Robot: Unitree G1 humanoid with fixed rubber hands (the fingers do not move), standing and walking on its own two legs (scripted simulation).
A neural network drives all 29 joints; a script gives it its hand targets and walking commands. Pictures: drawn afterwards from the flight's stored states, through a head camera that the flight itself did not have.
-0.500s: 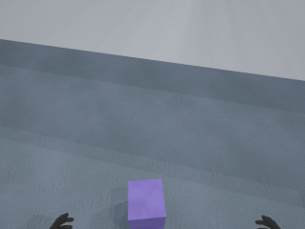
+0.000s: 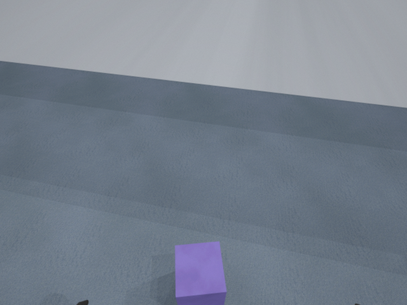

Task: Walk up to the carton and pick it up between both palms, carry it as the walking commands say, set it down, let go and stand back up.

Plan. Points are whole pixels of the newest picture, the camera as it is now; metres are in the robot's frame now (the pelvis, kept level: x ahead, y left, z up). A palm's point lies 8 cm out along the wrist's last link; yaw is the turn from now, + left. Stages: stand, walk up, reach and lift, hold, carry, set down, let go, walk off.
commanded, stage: stand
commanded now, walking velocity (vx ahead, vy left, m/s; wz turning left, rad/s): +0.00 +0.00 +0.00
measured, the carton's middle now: (199, 278) +0.40 +0.05 -0.65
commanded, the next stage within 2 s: none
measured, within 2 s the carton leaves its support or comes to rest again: neither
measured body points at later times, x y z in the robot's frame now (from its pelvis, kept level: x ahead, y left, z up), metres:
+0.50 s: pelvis -0.02 +0.00 +0.00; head -0.02 +0.01 +0.45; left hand +0.09 +0.31 -0.12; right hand +0.09 -0.31 -0.10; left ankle -0.02 +0.08 -0.74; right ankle -0.05 -0.11 -0.74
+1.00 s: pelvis -0.02 +0.00 +0.00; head -0.02 +0.01 +0.45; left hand +0.07 +0.31 -0.12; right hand +0.08 -0.32 -0.10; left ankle -0.02 +0.08 -0.74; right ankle -0.05 -0.11 -0.74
